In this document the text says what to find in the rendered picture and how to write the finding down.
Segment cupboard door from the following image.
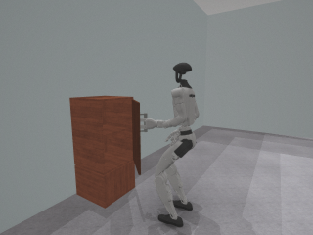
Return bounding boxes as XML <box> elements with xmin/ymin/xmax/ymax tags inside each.
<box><xmin>131</xmin><ymin>99</ymin><xmax>141</xmax><ymax>175</ymax></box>

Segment right robot shin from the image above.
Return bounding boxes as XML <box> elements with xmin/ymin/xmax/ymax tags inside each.
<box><xmin>165</xmin><ymin>170</ymin><xmax>187</xmax><ymax>204</ymax></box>

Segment handle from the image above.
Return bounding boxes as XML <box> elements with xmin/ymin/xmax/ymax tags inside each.
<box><xmin>140</xmin><ymin>113</ymin><xmax>148</xmax><ymax>132</ymax></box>

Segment humanoid robot torso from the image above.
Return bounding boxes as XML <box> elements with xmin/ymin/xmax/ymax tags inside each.
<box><xmin>172</xmin><ymin>84</ymin><xmax>196</xmax><ymax>150</ymax></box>

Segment left robot hand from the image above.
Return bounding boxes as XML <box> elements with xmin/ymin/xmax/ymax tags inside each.
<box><xmin>140</xmin><ymin>117</ymin><xmax>157</xmax><ymax>130</ymax></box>

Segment right robot hand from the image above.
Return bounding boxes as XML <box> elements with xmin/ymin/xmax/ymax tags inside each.
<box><xmin>165</xmin><ymin>130</ymin><xmax>181</xmax><ymax>146</ymax></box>

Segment robot left upper arm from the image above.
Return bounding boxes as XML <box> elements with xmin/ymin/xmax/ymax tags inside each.
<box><xmin>171</xmin><ymin>87</ymin><xmax>187</xmax><ymax>123</ymax></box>

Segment robot right upper arm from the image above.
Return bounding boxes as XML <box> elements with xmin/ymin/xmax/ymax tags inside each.
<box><xmin>194</xmin><ymin>93</ymin><xmax>200</xmax><ymax>119</ymax></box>

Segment robot left forearm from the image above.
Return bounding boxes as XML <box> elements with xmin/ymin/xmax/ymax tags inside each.
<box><xmin>156</xmin><ymin>116</ymin><xmax>183</xmax><ymax>129</ymax></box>

